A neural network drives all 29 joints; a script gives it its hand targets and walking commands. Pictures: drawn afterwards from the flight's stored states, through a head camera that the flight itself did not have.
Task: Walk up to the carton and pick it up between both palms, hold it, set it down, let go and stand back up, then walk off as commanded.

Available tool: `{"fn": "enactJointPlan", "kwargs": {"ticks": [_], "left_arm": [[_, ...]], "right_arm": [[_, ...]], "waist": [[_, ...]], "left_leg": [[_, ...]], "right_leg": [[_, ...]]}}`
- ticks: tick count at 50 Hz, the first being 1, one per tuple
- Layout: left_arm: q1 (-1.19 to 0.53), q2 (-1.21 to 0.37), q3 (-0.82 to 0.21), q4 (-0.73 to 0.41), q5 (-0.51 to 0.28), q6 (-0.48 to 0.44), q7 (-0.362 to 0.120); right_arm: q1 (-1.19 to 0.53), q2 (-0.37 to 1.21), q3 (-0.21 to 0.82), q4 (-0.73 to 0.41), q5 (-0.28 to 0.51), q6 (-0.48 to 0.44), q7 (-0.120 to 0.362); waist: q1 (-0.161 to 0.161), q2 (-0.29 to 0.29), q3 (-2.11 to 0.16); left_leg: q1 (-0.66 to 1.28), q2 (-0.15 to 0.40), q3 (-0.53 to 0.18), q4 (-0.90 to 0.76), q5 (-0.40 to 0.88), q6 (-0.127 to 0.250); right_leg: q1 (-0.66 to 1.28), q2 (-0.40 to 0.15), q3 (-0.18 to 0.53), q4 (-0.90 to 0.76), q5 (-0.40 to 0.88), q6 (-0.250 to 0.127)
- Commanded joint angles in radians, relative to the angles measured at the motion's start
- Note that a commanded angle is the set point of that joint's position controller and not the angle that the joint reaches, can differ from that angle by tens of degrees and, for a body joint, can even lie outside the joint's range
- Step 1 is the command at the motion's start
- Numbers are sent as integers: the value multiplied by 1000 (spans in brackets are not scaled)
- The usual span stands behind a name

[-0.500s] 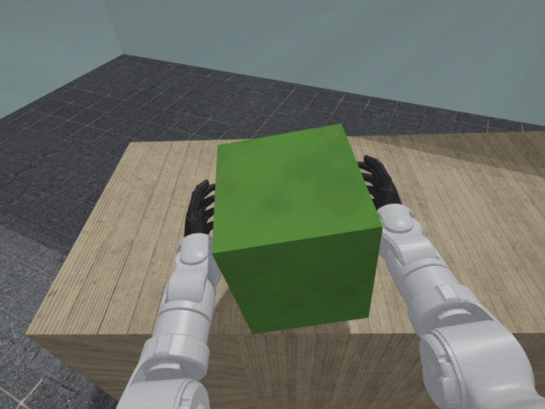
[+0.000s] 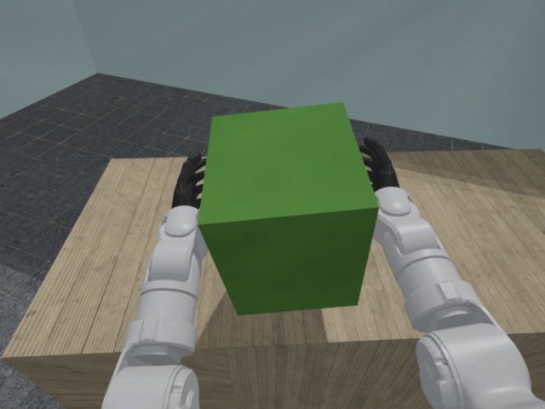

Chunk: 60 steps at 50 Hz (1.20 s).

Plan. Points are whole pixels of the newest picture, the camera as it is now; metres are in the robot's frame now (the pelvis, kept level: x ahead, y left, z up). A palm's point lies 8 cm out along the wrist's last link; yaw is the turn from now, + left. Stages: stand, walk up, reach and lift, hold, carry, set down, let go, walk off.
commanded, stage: reach and lift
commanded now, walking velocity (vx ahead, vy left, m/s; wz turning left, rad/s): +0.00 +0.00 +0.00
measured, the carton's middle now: (287, 214) +0.40 +0.02 +0.11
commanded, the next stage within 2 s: hold in 1.22 s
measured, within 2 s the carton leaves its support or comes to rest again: neither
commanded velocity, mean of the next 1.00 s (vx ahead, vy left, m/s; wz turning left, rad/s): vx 0.00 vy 0.00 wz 0.00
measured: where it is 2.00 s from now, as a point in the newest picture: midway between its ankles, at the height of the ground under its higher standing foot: outside the picture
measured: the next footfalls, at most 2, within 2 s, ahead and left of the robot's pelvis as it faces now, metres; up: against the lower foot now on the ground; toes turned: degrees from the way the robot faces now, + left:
none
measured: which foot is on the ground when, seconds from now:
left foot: down 0.00-1.00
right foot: down 0.00-1.00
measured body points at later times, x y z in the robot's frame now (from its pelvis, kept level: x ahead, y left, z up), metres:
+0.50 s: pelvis -0.01 +0.00 +0.00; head -0.04 +0.02 +0.45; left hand +0.39 +0.16 +0.16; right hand +0.41 -0.13 +0.17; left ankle +0.01 +0.14 -0.75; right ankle +0.03 -0.11 -0.75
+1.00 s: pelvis -0.01 +0.00 +0.00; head -0.04 +0.02 +0.45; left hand +0.39 +0.16 +0.17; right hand +0.40 -0.13 +0.18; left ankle +0.01 +0.14 -0.75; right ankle +0.03 -0.11 -0.75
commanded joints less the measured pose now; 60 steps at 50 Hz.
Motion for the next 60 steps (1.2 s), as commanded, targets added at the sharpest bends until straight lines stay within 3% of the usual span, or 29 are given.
{"fn": "enactJointPlan", "kwargs": {"ticks": [1,2,4,6,10,12,16,19,21,22,25,28,29,30,31,32,33,35,36,39,43,44,47,49,50,53,55,57,60], "left_arm": [[-838,-655,-426,-228,-46,0,-165],[-873,-646,-427,-224,-43,1,-169],[-903,-655,-460,-302,-75,-6,-174],[-892,-680,-500,-314,-71,9,-162],[-954,-651,-474,-294,-71,16,-169],[-934,-659,-454,-250,-57,32,-159],[-978,-657,-500,-390,-90,33,-159],[-937,-637,-462,-284,-78,43,-171],[-936,-624,-425,-263,-73,49,-179],[-962,-611,-447,-284,-82,48,-187],[-1006,-612,-427,-290,-70,49,-179],[-917,-661,-466,-319,-84,70,-174],[-946,-633,-466,-332,-94,65,-176],[-941,-631,-469,-305,-89,76,-182],[-934,-602,-430,-251,-69,82,-195],[-993,-633,-446,-313,-81,74,-191],[-988,-662,-500,-389,-112,68,-183],[-994,-671,-500,-383,-104,76,-167],[-983,-665,-523,-399,-132,80,-173],[-909,-602,-382,-223,-45,114,-193],[-960,-629,-451,-302,-80,120,-194],[-1024,-631,-452,-364,-89,103,-188],[-963,-657,-478,-322,-90,124,-181],[-965,-636,-439,-302,-72,134,-190],[-921,-633,-416,-257,-60,146,-189],[-942,-685,-519,-436,-117,132,-169],[-955,-686,-553,-463,-126,143,-163],[-875,-630,-472,-314,-86,175,-190],[-896,-612,-420,-302,-49,200,-211]], "right_arm": [[-661,750,300,-267,143,-35,99],[-691,752,313,-277,146,-36,103],[-664,808,349,-352,160,-37,93],[-688,787,357,-365,177,-38,93],[-702,786,320,-313,167,-22,93],[-740,776,326,-319,177,-21,104],[-717,834,381,-420,196,-20,93],[-733,819,346,-387,179,-3,86],[-771,843,350,-405,187,7,79],[-754,821,339,-409,181,5,79],[-782,816,311,-341,176,15,90],[-782,818,352,-461,202,5,79],[-778,823,368,-435,203,8,76],[-759,806,338,-427,197,14,72],[-730,799,306,-364,167,29,70],[-789,822,326,-393,199,23,79],[-788,840,351,-471,218,10,76],[-807,812,338,-447,220,11,84],[-801,830,364,-504,227,10,75],[-809,799,299,-389,183,39,76],[-867,791,313,-470,211,30,71],[-866,829,338,-455,208,29,78],[-868,818,335,-494,225,35,74],[-835,804,301,-423,219,50,74],[-879,800,328,-454,218,50,78],[-856,833,408,-561,279,39,70],[-873,812,421,-601,284,51,64],[-799,763,349,-497,236,80,56],[-811,747,313,-448,225,97,64]], "waist": [[-86,55,-327],[-77,30,-316],[-86,29,-406],[-86,117,-416],[-97,85,-397],[-70,92,-368],[-74,66,-496],[-89,30,-428],[-75,1,-426],[-97,22,-441],[-85,52,-413],[-91,44,-497],[-79,47,-482],[-110,52,-447],[-110,35,-391],[-88,54,-452],[-111,63,-539],[-104,85,-507],[-108,53,-545],[-82,8,-382],[-111,58,-460],[-89,52,-507],[-100,72,-475],[-110,62,-436],[-75,26,-400],[-97,86,-560],[-107,89,-583],[-125,39,-404],[-120,25,-348]], "left_leg": [[258,-139,-29,-39,214,-7],[256,-135,-32,-50,170,-2],[258,-148,-28,-33,227,3],[259,-147,-37,-20,243,-14],[260,-144,-29,-23,165,-8],[246,-141,-36,-34,129,-2],[267,-152,-21,-17,195,6],[231,-153,-31,-31,141,22],[212,-159,-24,-46,97,35],[206,-166,-22,-39,76,30],[207,-155,-27,-49,59,32],[255,-160,-32,-18,175,24],[240,-162,-25,-16,165,22],[237,-163,-30,-28,141,22],[202,-167,-25,-40,66,35],[233,-158,-22,-39,101,28],[251,-161,-27,-12,192,19],[271,-155,-44,-19,171,15],[279,-155,-40,-6,191,15],[188,-164,-25,-55,49,49],[232,-157,-31,-31,112,23],[246,-157,-26,-32,119,30],[227,-156,-43,-20,127,21],[233,-159,-30,-35,112,28],[211,-158,-34,-48,92,39],[270,-157,-48,3,238,20],[295,-162,-55,11,248,16],[269,-160,-42,-21,152,29],[220,-161,-34,-56,56,38]], "right_leg": [[441,21,-6,-16,194,79],[403,25,-12,-21,140,82],[466,14,-4,0,258,94],[456,16,5,2,243,81],[435,18,-7,5,168,80],[405,21,-4,-6,96,76],[479,16,8,15,228,90],[476,8,17,7,212,100],[471,4,21,0,178,107],[477,0,20,1,171,107],[420,5,13,-1,108,98],[472,17,11,14,216,97],[490,16,15,15,207,96],[464,13,14,7,203,101],[454,2,20,-5,146,106],[444,15,11,7,152,99],[505,17,9,32,277,102],[438,27,2,19,198,93],[474,25,5,29,239,96],[441,7,20,-10,119,108],[472,15,2,14,173,100],[473,14,8,19,173,97],[470,21,6,26,182,94],[449,15,2,12,172,103],[447,19,6,1,136,101],[519,34,11,46,304,93],[493,40,-2,32,282,96],[443,24,13,-1,198,101],[438,17,0,-14,95,105]]}}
